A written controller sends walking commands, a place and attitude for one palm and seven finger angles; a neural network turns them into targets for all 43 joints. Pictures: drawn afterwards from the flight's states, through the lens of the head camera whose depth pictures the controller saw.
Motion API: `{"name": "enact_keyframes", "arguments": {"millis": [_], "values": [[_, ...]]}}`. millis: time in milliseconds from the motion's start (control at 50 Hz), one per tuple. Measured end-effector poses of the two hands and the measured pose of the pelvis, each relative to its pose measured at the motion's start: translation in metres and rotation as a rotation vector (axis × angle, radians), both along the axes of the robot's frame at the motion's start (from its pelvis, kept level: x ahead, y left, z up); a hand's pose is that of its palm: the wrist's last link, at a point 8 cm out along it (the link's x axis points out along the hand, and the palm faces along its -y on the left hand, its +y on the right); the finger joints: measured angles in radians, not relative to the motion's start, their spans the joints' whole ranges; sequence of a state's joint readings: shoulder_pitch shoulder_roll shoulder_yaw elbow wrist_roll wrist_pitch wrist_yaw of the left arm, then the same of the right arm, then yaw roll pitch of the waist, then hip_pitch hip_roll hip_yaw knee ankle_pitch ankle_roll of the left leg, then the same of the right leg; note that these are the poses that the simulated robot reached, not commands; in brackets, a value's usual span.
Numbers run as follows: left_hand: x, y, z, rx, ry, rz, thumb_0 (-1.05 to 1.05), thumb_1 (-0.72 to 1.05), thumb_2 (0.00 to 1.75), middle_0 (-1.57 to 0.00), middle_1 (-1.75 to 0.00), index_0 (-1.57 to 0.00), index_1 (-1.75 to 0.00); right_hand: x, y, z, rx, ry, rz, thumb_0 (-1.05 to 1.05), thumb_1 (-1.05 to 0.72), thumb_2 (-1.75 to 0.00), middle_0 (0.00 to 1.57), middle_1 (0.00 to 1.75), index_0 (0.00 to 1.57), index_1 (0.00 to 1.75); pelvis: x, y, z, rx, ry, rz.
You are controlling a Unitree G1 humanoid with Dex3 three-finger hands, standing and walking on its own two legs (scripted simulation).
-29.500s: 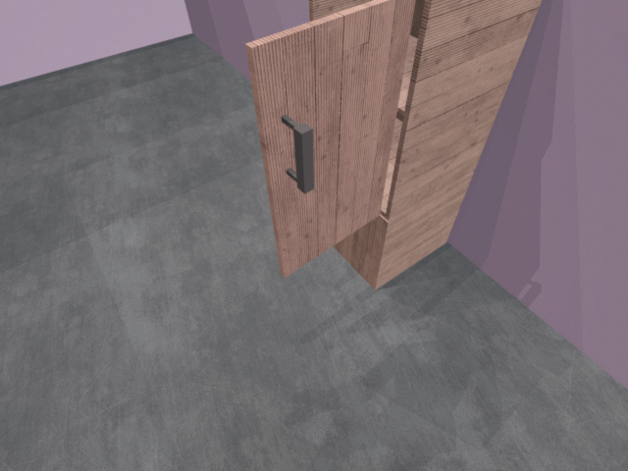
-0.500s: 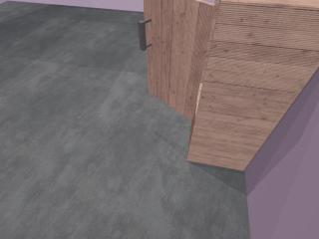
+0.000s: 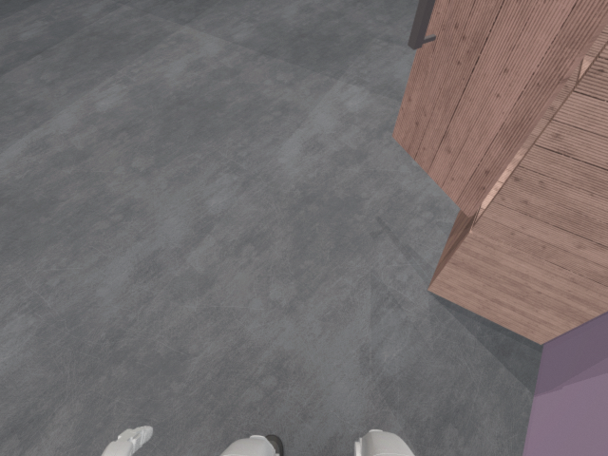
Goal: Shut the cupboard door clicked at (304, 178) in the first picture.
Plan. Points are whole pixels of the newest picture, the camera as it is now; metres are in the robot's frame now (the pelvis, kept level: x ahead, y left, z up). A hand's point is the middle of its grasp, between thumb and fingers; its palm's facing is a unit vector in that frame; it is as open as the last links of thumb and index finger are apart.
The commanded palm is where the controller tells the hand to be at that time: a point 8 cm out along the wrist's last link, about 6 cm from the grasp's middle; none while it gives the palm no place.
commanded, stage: walk to a spot facing it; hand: left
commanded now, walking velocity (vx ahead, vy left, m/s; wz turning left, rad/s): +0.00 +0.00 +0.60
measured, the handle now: (431, 14) +0.96 -0.25 +0.06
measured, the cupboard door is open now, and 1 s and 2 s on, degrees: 58 58 58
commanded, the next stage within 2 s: turn to face it in 1.68 s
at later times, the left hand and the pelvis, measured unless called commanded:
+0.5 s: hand out of the picture -0.01 +0.19 -0.17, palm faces +0.37 -0.90 -0.23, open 7.4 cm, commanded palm none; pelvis +0.01 -0.02 -0.01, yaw +22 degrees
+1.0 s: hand (141, 438) +0.15 +0.24 -0.15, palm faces +0.56 -0.79 -0.25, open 7.4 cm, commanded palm none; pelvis +0.17 +0.02 -0.01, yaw +36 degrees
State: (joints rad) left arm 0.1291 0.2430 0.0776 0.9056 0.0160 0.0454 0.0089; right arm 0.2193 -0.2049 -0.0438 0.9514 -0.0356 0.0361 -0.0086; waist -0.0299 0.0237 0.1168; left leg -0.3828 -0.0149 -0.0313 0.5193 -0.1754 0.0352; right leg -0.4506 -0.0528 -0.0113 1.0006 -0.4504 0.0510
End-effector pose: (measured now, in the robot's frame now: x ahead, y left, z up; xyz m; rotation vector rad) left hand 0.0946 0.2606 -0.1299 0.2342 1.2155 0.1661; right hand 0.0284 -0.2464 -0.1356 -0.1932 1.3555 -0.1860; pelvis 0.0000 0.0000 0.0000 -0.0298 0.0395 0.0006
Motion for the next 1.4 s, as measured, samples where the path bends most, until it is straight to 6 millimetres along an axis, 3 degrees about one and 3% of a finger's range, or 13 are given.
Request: {"name": "enact_keyframes", "arguments": {"millis": [140,300,400,540,600,680,820,900,980,1080,1180,1320,1400], "values": [[0.003,-0.016,0.015,0.028,-0.113,0.059,0.01,0.91,0.9,-0.2,-0.3,-0.2,-0.29,0.027,-0.032,-0.003,-0.001,-0.03,0.071,0.01,-0.9,-0.9,0.21,0.3,0.2,0.3,-0.003,-0.026,-0.002,0.011,0.006,0.101],[-0.054,-0.039,0.018,0.034,-0.045,0.177,0.01,0.91,0.9,-0.2,-0.3,-0.2,-0.29,0.081,-0.052,0.0,0.007,-0.086,0.168,0.01,-0.91,-0.9,0.2,0.3,0.2,0.29,0.001,-0.04,0.002,0.053,-0.011,0.212],[-0.085,-0.041,0.009,0.0,-0.01,0.27,0.01,0.91,0.9,-0.2,-0.3,-0.2,-0.29,0.114,-0.034,0.006,0.012,-0.083,0.279,0.01,-0.91,-0.9,0.2,0.3,0.19,0.29,0.006,-0.037,0.003,0.065,-0.009,0.301],[-0.146,-0.019,-0.023,-0.051,0.066,0.438,0.01,0.91,0.9,-0.2,-0.3,-0.2,-0.3,0.175,0.027,0.005,0.001,-0.162,0.478,0.01,-0.91,-0.9,0.2,0.3,0.19,0.29,0.018,-0.01,-0.015,0.053,-0.001,0.398],[-0.154,-0.009,-0.021,-0.051,0.12,0.47,0.01,0.91,0.9,-0.2,-0.3,-0.2,-0.29,0.186,0.044,0.012,0.003,-0.197,0.511,0.01,-0.91,-0.9,0.2,0.3,0.2,0.29,0.026,-0.002,-0.011,0.044,-0.01,0.415],[-0.13,0.007,-0.006,-0.041,0.064,0.495,0.01,0.91,0.9,-0.2,-0.3,-0.2,-0.29,0.185,0.052,0.017,0.002,-0.151,0.532,0.01,-0.91,-0.9,0.2,0.3,0.2,0.29,0.044,0.006,0.0,0.027,-0.016,0.464],[-0.046,0.026,0.013,-0.009,-0.092,0.494,0.01,0.91,0.9,-0.2,-0.3,-0.2,-0.29,0.193,0.047,0.005,0.02,-0.007,0.53,0.01,-0.9,-0.9,0.21,0.3,0.2,0.3,0.094,0.012,0.003,0.038,-0.02,0.523],[0.004,0.029,0.011,0.025,-0.156,0.486,0.01,0.91,0.9,-0.2,-0.3,-0.2,-0.29,0.221,0.04,-0.017,0.034,0.043,0.52,0.01,-0.9,-0.9,0.21,0.3,0.2,0.3,0.137,0.011,-0.012,0.058,-0.016,0.555],[0.02,0.019,0.012,0.037,-0.171,0.549,0.01,0.91,0.9,-0.2,-0.3,-0.2,-0.29,0.27,0.049,-0.023,0.028,0.06,0.571,0.01,-0.91,-0.9,0.21,0.3,0.2,0.29,0.165,0.016,-0.012,0.049,-0.024,0.617],[0.012,-0.003,0.013,-0.021,-0.081,0.663,0.01,0.91,0.9,-0.2,-0.3,-0.2,-0.29,0.346,0.09,-0.001,0.045,-0.02,0.653,0.01,-0.91,-0.9,0.2,0.3,0.2,0.29,0.199,0.032,0.005,0.05,-0.006,0.686],[-0.007,-0.017,0.007,-0.073,0.006,0.795,0.01,0.92,0.9,-0.2,-0.3,-0.2,-0.29,0.415,0.153,0.013,0.062,-0.083,0.765,0.01,-0.91,-0.9,0.2,0.3,0.19,0.29,0.229,0.056,0.01,0.037,0.001,0.765],[-0.035,-0.026,-0.012,-0.179,0.146,0.953,0.01,0.92,0.9,-0.2,-0.3,-0.2,-0.29,0.489,0.284,0.015,0.109,-0.177,0.97,0.01,-0.91,-0.9,0.2,0.3,0.19,0.29,0.256,0.112,-0.001,0.015,-0.009,0.847],[-0.048,-0.008,-0.033,-0.241,0.22,1.007,0.01,0.91,0.9,-0.2,-0.3,-0.2,-0.29,0.517,0.362,0.008,0.142,-0.29,1.045,0.01,-0.91,-0.9,0.2,0.3,0.19,0.29,0.267,0.16,-0.022,0.013,-0.018,0.877]]}}
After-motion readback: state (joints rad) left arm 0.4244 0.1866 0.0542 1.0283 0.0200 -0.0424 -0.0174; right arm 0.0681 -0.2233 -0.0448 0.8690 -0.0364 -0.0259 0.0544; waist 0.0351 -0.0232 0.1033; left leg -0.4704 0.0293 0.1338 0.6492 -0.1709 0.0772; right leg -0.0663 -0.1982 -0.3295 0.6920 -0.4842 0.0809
